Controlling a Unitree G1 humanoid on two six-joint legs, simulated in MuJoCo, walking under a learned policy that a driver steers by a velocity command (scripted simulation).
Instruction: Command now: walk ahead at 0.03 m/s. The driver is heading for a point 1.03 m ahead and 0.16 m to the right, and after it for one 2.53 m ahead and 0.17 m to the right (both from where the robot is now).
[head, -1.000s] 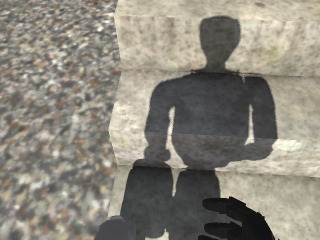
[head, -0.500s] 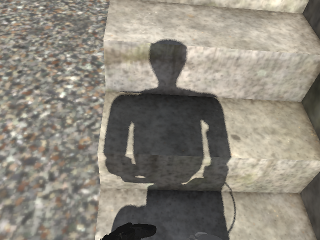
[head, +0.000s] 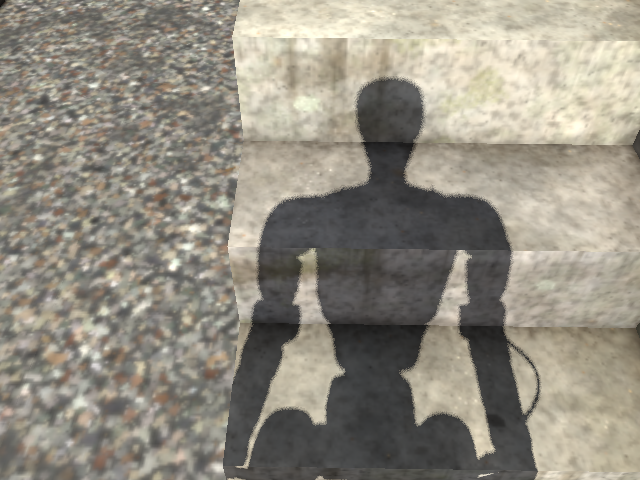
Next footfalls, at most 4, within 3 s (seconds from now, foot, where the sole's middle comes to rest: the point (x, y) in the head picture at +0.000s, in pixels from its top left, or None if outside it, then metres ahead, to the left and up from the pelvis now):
0.42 left None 0.05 0.14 -0.63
0.66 left None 0.01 0.13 -0.73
0.94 right None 0.22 0.06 -0.58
1.58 left None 0.57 0.36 -1.17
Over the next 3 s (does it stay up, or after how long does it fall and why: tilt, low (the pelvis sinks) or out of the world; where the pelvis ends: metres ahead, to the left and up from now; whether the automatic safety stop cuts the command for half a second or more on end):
falls after 1.60 s (tilt)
